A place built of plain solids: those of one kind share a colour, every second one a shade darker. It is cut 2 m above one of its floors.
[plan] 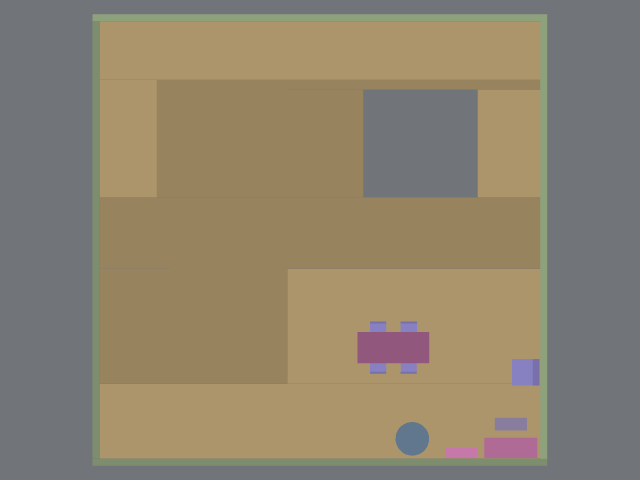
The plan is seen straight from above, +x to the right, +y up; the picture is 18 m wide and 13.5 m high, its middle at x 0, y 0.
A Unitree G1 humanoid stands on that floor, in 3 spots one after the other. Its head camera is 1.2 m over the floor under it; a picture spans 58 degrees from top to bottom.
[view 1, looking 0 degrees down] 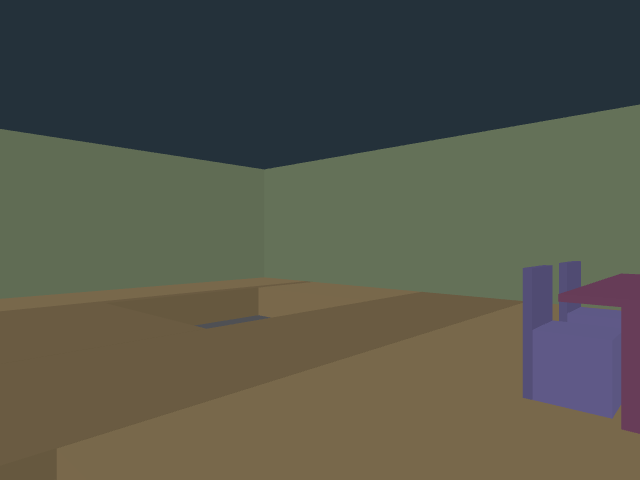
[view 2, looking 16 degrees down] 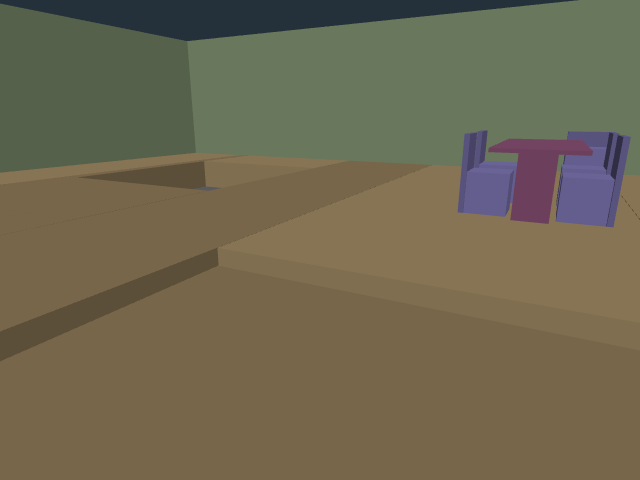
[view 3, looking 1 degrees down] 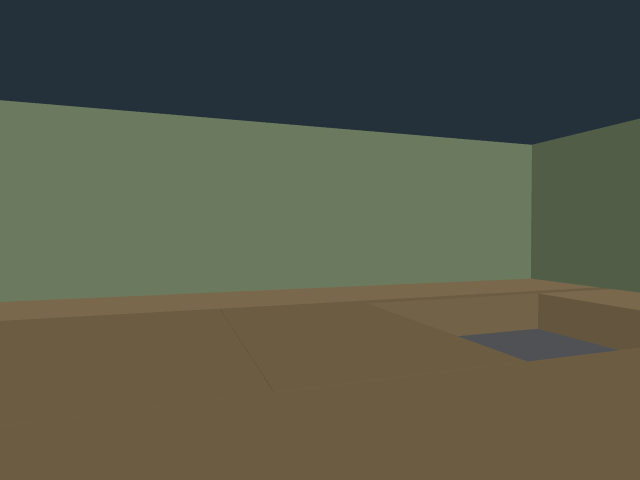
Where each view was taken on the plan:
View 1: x -1.60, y -3.26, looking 43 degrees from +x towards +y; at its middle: wall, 10.67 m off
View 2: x -3.53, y -3.16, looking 28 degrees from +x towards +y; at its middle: floor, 3.80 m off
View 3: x -1.51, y -1.56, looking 71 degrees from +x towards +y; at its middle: wall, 8.16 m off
